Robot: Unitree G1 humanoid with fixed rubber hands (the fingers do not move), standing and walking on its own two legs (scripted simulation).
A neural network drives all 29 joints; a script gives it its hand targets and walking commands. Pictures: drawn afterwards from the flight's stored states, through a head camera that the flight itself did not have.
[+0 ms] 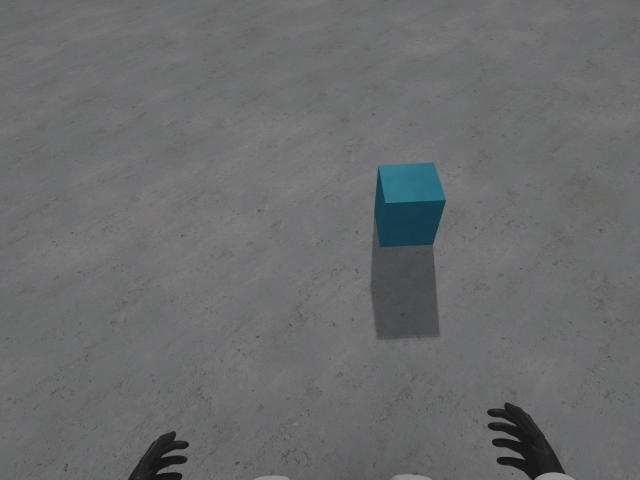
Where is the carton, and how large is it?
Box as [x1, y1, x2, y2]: [374, 163, 445, 246]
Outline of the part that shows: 433,163 378,165 374,211 380,246 432,244 445,201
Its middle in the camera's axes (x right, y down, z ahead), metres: +0.33 -0.12 +1.50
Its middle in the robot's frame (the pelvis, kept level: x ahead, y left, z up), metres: +1.11 -0.25 -0.62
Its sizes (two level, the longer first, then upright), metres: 0.210 0.200 0.250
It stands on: the floor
